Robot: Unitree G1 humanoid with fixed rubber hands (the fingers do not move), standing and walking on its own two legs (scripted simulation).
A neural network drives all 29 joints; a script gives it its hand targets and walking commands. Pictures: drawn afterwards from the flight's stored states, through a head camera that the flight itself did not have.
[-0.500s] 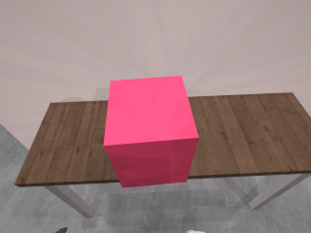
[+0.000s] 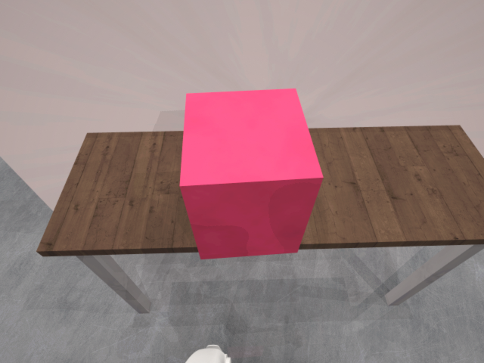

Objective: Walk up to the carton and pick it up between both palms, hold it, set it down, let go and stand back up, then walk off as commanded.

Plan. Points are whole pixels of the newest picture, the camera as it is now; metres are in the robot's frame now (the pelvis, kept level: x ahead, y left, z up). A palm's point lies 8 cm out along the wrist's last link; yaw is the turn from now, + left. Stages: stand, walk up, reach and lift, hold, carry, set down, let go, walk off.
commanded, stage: walk up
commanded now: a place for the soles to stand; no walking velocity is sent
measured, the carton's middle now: (245, 178) +0.45 +0.02 +0.02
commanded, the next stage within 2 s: reach and lift in 0.66 s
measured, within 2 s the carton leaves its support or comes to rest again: neither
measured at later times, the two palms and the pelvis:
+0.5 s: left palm out of the picture +0.07 +0.32 -0.09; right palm out of the picture +0.09 -0.29 -0.11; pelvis +0.01 +0.00 +0.01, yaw +0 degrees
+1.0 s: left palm (118, 340) +0.19 +0.23 -0.08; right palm out of the picture +0.14 -0.28 -0.10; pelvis -0.01 -0.01 +0.00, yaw +0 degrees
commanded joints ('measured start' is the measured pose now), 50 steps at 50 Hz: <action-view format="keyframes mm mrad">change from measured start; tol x16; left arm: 1 149 279 92 -11 27 -84 36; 33 64 301 85 -3 10 -105 36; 34 -541 164 89 -318 62 123 36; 39 -362 109 123 -544 20 371 50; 50 3 104 237 -578 113 360 37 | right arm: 1 -55 -187 -77 -77 11 -8 12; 27 -35 -267 -77 -4 10 -48 16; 33 -126 -202 -70 -20 24 -23 20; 34 -377 -62 -224 142 -174 -173 23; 50 -72 -140 -80 -59 37 -270 26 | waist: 1 46 -97 -218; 35 -57 -17 -81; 44 23 8 -521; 50 74 -48 -438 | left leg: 1 -196 51 -178 -27 -112 -3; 5 -111 73 -116 -30 -184 -8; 10 218 111 -143 -158 524 53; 14 159 187 -296 -201 297 128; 19 17 67 -97 -95 132 -2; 28 167 278 -412 -337 249 192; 32 -66 89 -202 -157 75 28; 36 47 113 23 -83 -156 -96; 45 342 64 11 -82 398 -84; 50 301 42 18 -163 384 -77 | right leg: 1 202 -283 481 -456 -98 -82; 3 88 -445 584 -410 120 -223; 8 72 -219 167 -168 723 -67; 15 -27 -120 155 -159 164 -32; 22 1 -237 196 -208 424 -87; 27 -69 -49 44 -13 137 18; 33 43 -300 379 -398 135 -135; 34 -483 -56 -45 -103 43 -9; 36 -446 -39 -79 -43 -36 -38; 50 -45 -43 0 -182 740 42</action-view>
